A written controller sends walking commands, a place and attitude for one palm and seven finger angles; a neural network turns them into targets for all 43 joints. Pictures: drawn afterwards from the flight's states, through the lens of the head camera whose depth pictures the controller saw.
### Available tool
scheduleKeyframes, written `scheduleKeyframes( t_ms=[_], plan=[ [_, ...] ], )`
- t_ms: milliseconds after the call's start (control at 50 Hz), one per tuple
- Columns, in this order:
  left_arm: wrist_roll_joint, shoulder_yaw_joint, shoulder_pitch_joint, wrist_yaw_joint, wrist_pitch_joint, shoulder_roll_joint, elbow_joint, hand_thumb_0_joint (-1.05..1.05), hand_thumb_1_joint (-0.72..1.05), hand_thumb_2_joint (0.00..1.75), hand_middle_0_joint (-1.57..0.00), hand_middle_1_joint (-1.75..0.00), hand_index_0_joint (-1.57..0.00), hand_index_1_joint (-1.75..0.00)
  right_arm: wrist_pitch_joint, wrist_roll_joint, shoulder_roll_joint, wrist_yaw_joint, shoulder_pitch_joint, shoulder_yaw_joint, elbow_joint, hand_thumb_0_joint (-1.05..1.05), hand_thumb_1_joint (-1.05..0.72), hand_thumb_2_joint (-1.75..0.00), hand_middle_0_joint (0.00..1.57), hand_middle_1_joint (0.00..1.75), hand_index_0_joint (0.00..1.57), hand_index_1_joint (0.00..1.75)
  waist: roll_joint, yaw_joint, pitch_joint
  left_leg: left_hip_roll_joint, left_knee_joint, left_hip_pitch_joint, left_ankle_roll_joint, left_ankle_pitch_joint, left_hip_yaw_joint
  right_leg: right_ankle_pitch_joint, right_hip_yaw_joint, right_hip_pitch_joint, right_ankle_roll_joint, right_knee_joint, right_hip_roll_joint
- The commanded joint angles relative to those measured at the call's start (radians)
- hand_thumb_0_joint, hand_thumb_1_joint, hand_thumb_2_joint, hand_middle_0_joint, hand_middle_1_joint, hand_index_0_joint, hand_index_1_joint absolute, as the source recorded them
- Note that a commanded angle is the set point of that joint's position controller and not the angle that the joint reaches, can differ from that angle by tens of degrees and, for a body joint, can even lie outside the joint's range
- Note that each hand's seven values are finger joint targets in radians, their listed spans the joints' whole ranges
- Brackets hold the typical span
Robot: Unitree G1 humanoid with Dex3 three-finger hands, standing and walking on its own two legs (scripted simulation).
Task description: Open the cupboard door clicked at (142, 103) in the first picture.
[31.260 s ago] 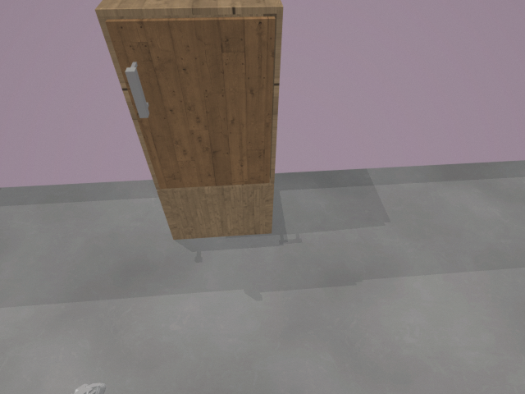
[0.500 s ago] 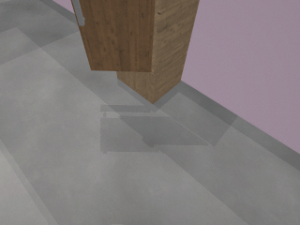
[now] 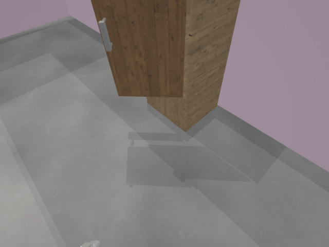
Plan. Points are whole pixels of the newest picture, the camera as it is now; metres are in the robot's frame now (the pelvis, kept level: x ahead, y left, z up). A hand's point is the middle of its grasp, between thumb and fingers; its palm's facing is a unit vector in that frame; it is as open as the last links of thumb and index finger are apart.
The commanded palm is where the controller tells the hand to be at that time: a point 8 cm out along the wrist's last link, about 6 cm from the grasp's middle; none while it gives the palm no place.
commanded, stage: take the last steps up to it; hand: left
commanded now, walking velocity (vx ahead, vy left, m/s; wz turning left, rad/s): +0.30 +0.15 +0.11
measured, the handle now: (106, 34) +1.00 +0.33 +0.03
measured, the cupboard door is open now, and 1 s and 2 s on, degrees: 43 43 43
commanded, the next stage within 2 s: come to a stop and stand still in 1.00 s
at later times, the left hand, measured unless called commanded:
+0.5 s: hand out of the picture +0.07 +0.25 -0.18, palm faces +0.17 -0.97 -0.15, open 7.4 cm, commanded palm none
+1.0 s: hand (100, 152) +0.44 +0.27 -0.14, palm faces +0.00 -0.98 -0.20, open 7.4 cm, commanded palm none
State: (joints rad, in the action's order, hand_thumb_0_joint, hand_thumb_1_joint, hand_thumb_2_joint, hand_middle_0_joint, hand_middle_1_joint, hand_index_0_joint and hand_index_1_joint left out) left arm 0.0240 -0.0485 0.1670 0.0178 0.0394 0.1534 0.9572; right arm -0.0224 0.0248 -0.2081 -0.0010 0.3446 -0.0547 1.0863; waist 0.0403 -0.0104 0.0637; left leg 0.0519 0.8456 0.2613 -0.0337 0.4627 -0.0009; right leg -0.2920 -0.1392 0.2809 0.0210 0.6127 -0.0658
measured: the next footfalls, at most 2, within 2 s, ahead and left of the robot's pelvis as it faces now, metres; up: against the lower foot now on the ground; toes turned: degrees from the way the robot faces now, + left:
left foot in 0.40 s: +0.25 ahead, +0.21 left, +0.00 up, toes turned +12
right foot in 0.90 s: +0.40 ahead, +0.00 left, +0.00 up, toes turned -7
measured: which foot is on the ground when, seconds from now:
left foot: up 0.00-0.38, down 0.40-0.90, up 0.92-1.00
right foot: down 0.00-0.40, up 0.42-0.88, down 0.90-1.00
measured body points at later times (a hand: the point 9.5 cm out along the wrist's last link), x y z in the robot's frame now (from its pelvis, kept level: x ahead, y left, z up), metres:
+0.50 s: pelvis +0.16 +0.10 +0.00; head +0.20 +0.12 +0.44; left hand +0.06 +0.30 -0.16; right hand +0.29 -0.12 -0.14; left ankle +0.21 +0.20 -0.73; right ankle +0.05 -0.05 -0.65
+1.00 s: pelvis +0.33 +0.10 +0.01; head +0.36 +0.07 +0.45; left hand +0.44 +0.32 -0.13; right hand +0.26 -0.12 -0.16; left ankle +0.24 +0.21 -0.66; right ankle +0.36 +0.01 -0.73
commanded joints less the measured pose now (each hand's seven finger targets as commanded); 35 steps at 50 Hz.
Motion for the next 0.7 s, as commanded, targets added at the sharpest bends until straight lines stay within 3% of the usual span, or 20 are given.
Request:
scheduleKeyframes(
  t_ms=[0, 40, 60, 140, 220, 280, 300, 320, 340, 360, 380, 400, 420, 460, 480, 520, 580, 680],
  plan=[
    [-0.006, -0.029, 0.128, -0.032, 0.013, 0.151, 0.004, 0.0, 0.9, 0.9, -0.2, -0.3, -0.2, -0.3, 0.012, 0.008, -0.067, 0.021, -0.112, -0.025, -0.101, 0.0, -0.9, -0.9, 0.2, 0.3, 0.2, 0.3, -0.198, 0.038, 0.095, -0.127, 0.359, 0.399, 0.039, -0.191, -0.069, -0.31, 0.395, -0.048, 0.069, -0.502, -0.351],
    [-0.007, -0.024, 0.143, -0.033, 0.029, 0.121, 0.015, 0.0, 0.9, 0.9, -0.2, -0.3, -0.2, -0.3, 0.004, 0.008, -0.027, 0.028, -0.048, -0.018, -0.062, 0.0, -0.9, -0.9, 0.2, 0.3, 0.2, 0.3, -0.177, 0.019, 0.032, -0.133, 0.319, 0.359, 0.059, -0.267, -0.029, -0.076, 0.218, -0.083, 0.043, -0.476, -0.277],
    [-0.007, -0.025, 0.164, -0.033, 0.036, 0.113, 0.031, 0.0, 0.9, 0.9, -0.2, -0.3, -0.2, -0.3, 0.004, 0.006, -0.015, 0.029, -0.045, -0.017, -0.057, 0.0, -0.9, -0.9, 0.2, 0.3, 0.2, 0.3, -0.173, 0.02, 0.024, -0.138, 0.291, 0.37, 0.069, -0.287, -0.014, 0.021, 0.17, -0.117, 0.044, -0.467, -0.266],
    [-0.003, -0.024, 0.245, -0.033, 0.052, 0.123, 0.087, 0.0, 0.9, 0.9, -0.2, -0.3, -0.2, -0.3, 0.01, 0.002, 0.005, 0.038, -0.106, -0.012, -0.08, 0.0, -0.9, -0.9, 0.2, 0.3, 0.2, 0.3, -0.151, 0.042, 0.011, -0.152, 0.163, 0.419, 0.087, -0.308, 0.031, 0.247, 0.094, -0.225, 0.065, -0.436, -0.272],
    [0.005, -0.017, 0.272, -0.031, 0.052, 0.134, 0.12, 0.0, 0.9, 0.9, -0.2, -0.3, -0.2, -0.3, 0.022, -0.003, 0.015, 0.051, -0.194, -0.002, -0.116, 0.0, -0.9, -0.9, 0.2, 0.3, 0.2, 0.3, -0.226, 0.053, 0.051, -0.142, -0.039, 0.365, 0.078, -0.315, 0.09, 0.298, 0.031, -0.218, 0.06, -0.417, -0.261],
    [0.008, -0.022, 0.266, -0.034, 0.042, 0.156, 0.129, 0.0, 0.9, 0.9, -0.2, -0.3, -0.2, -0.3, 0.039, -0.005, 0.015, 0.055, -0.227, 0.004, -0.133, 0.0, -0.9, -0.9, 0.2, 0.3, 0.2, 0.3, -0.245, 0.057, 0.05, -0.115, -0.183, 0.234, 0.051, -0.268, 0.113, 0.304, 0.03, -0.188, 0.059, -0.378, -0.282],
    [0.009, -0.025, 0.263, -0.035, 0.038, 0.16, 0.132, 0.0, 0.9, 0.9, -0.2, -0.3, -0.2, -0.3, 0.045, -0.006, 0.008, 0.053, -0.22, 0.003, -0.135, 0.0, -0.9, -0.9, 0.2, 0.3, 0.2, 0.3, -0.249, 0.05, 0.047, -0.103, -0.216, 0.176, 0.04, -0.245, 0.119, 0.311, 0.034, -0.174, 0.059, -0.353, -0.286],
    [0.008, -0.029, 0.251, -0.035, 0.033, 0.166, 0.135, 0.0, 0.9, 0.9, -0.2, -0.3, -0.2, -0.3, 0.052, -0.004, -0.005, 0.048, -0.175, 0.0, -0.124, 0.0, -0.9, -0.9, 0.2, 0.3, 0.2, 0.3, -0.215, 0.022, 0.025, -0.089, -0.279, 0.064, 0.031, -0.25, 0.132, 0.292, 0.031, -0.132, 0.052, -0.298, -0.276],
    [0.005, -0.032, 0.226, -0.035, 0.028, 0.168, 0.128, 0.0, 0.9, 0.9, -0.2, -0.3, -0.2, -0.3, 0.06, 0.0, -0.037, 0.04, -0.053, -0.008, -0.088, 0.0, -0.9, -0.9, 0.2, 0.3, 0.2, 0.3, -0.16, -0.041, -0.028, -0.067, -0.36, -0.106, 0.025, -0.264, 0.144, 0.306, -0.017, -0.083, 0.034, -0.16, -0.237],
    [0.001, -0.027, 0.249, -0.028, 0.023, 0.127, 0.121, 0.0, 0.9, 0.9, -0.2, -0.3, -0.2, -0.3, 0.067, 0.006, -0.126, 0.026, 0.098, -0.027, -0.044, 0.0, -0.9, -0.9, 0.2, 0.3, 0.2, 0.3, 0.02, -0.093, -0.139, -0.142, -0.383, -0.326, 0.011, -0.263, 0.083, 0.175, -0.062, 0.003, 0.009, 0.084, -0.166],
    [-0.011, -0.018, 0.292, -0.022, 0.018, 0.065, 0.1, 0.0, 0.9, 0.9, -0.2, -0.3, -0.2, -0.3, 0.072, 0.015, -0.236, 0.006, 0.199, -0.056, -0.027, 0.0, -0.9, -0.9, 0.2, 0.3, 0.2, 0.3, 0.284, -0.111, -0.225, -0.389, -0.465, -0.483, -0.081, -0.282, -0.287, -0.284, -0.087, 0.247, -0.031, 0.384, -0.013],
    [-0.006, -0.011, 0.219, -0.029, 0.019, 0.061, 0.063, 0.0, 0.9, 0.9, -0.2, -0.3, -0.2, -0.3, 0.06, 0.009, -0.25, -0.006, 0.214, -0.055, -0.023, 0.0, -0.9, -0.9, 0.2, 0.3, 0.2, 0.3, 0.222, -0.121, -0.218, -0.461, -0.553, -0.429, -0.146, -0.237, -0.354, -0.339, 0.03, 0.32, 0.004, 0.581, 0.003],
    [-0.007, -0.004, 0.157, -0.031, 0.016, 0.046, 0.05, 0.0, 0.9, 0.9, -0.2, -0.3, -0.2, -0.3, 0.065, 0.006, -0.225, -0.018, 0.14, -0.049, -0.038, 0.0, -0.9, -0.9, 0.2, 0.3, 0.2, 0.3, 0.218, -0.096, -0.201, -0.467, -0.582, -0.357, -0.154, -0.179, -0.366, -0.261, 0.089, 0.383, 0.008, 0.713, -0.033],
    [-0.001, -0.015, 0.118, -0.019, 0.011, 0.053, 0.067, 0.0, 0.9, 0.9, -0.2, -0.3, -0.2, -0.3, 0.078, 0.005, -0.107, -0.021, 0.013, -0.019, -0.076, 0.0, -0.9, -0.9, 0.2, 0.3, 0.2, 0.3, 0.07, -0.043, -0.067, -0.411, -0.613, -0.162, -0.134, -0.243, -0.213, -0.087, 0.129, 0.376, 0.007, 0.715, -0.089],
    [0.002, -0.016, 0.138, -0.015, 0.006, 0.036, 0.077, 0.0, 0.9, 0.9, -0.2, -0.3, -0.2, -0.3, 0.089, 0.005, -0.079, -0.024, -0.001, -0.008, -0.079, 0.0, -0.9, -0.9, 0.2, 0.3, 0.2, 0.3, 0.047, -0.02, -0.042, -0.39, -0.626, -0.118, -0.127, -0.31, -0.158, -0.067, 0.128, 0.344, 0.0, 0.673, -0.094],
    [0.002, -0.013, 0.174, -0.013, -0.006, 0.023, 0.089, 0.0, 0.9, 0.9, -0.2, -0.3, -0.2, -0.3, 0.103, 0.003, -0.056, -0.027, -0.01, 0.0, -0.068, 0.0, -0.9, -0.9, 0.2, 0.3, 0.2, 0.3, 0.051, 0.012, -0.062, -0.363, -0.636, -0.128, -0.129, -0.434, -0.073, -0.036, 0.12, 0.307, -0.008, 0.593, -0.089],
    [0.005, -0.014, 0.145, -0.009, -0.021, 0.012, 0.067, 0.0, 0.9, 0.9, -0.2, -0.3, -0.2, -0.3, 0.104, 0.003, -0.044, -0.025, -0.005, -0.004, -0.07, 0.0, -0.9, -0.9, 0.2, 0.3, 0.2, 0.3, 0.029, 0.025, -0.035, -0.345, -0.67, -0.121, -0.147, -0.464, -0.009, 0.027, 0.113, 0.303, -0.02, 0.468, -0.082],
    [0.003, -0.014, 0.013, -0.002, -0.027, 0.035, 0.006, 0.0, 0.9, 0.9, -0.2, -0.3, -0.2, -0.3, 0.095, 0.007, -0.06, -0.018, 0.023, -0.002, -0.053, 0.0, -0.9, -0.9, 0.2, 0.3, 0.2, 0.3, 0.024, 0.012, 0.025, -0.338, -0.694, -0.124, -0.149, -0.417, 0.025, 0.077, 0.087, 0.26, -0.017, 0.232, -0.069]
  ],
)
